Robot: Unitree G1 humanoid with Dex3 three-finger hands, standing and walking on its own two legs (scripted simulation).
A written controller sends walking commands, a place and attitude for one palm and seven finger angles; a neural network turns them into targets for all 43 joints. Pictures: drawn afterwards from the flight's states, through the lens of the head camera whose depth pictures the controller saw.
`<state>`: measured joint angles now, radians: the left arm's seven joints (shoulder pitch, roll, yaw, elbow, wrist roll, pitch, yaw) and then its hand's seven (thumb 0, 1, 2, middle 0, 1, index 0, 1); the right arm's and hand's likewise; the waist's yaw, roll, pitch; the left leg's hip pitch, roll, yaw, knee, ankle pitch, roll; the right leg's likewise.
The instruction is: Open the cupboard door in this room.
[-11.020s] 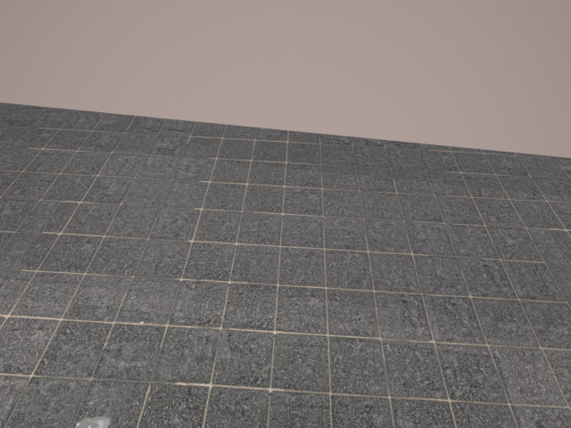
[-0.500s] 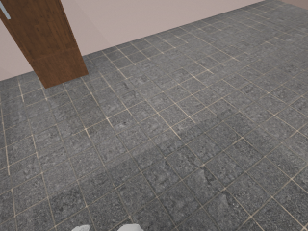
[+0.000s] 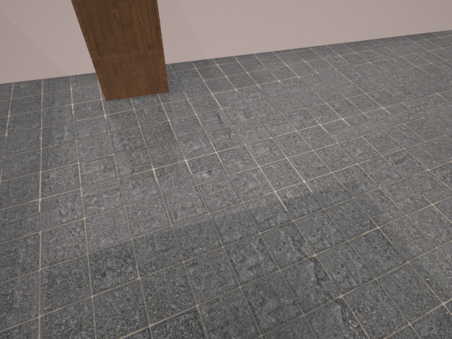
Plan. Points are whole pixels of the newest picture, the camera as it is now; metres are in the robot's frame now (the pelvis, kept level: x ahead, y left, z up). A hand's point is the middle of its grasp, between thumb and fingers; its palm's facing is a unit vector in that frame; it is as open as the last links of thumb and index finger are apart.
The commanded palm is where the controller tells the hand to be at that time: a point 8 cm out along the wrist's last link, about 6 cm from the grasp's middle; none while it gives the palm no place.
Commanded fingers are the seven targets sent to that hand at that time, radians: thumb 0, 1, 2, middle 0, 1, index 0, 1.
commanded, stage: turn or walk to find it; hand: left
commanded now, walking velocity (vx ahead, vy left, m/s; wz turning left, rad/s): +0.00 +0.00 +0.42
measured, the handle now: out of the picture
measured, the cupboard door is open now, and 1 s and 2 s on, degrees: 0 0 0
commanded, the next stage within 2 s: stand and wait in 0.40 s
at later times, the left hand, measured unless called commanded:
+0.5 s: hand out of the picture -0.04 +0.19 -0.18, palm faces +0.24 -0.95 -0.22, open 7.3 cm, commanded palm none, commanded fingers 0.00 0.90 0.90 -0.20 -0.30 -0.20 -0.30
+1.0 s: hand out of the picture -0.07 +0.19 -0.17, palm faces +0.33 -0.92 -0.21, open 7.4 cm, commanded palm none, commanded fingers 0.00 0.90 0.90 -0.20 -0.30 -0.20 -0.30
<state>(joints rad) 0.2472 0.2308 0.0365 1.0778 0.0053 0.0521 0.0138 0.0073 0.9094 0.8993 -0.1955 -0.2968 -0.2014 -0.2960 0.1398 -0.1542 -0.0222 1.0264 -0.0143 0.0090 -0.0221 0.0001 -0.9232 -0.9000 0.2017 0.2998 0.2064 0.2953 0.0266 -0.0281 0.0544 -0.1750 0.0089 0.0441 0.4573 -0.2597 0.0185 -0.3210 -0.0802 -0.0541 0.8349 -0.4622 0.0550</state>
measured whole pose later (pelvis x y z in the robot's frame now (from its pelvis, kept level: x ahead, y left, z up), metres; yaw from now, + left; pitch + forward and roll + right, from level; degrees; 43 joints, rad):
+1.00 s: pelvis -0.06 +0.00 -0.01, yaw +17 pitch -1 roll +1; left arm 0.24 0.16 0.03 1.02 0.03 0.01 0.02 0.00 0.91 0.90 -0.20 -0.30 -0.21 -0.30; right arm 0.19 -0.20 -0.06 1.04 -0.01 0.06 0.00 0.00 -0.92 -0.90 0.20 0.30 0.20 0.29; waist 0.01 0.01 0.05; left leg -0.37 0.01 0.03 0.88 -0.48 -0.02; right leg -0.21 -0.10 -0.14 0.54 -0.30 0.01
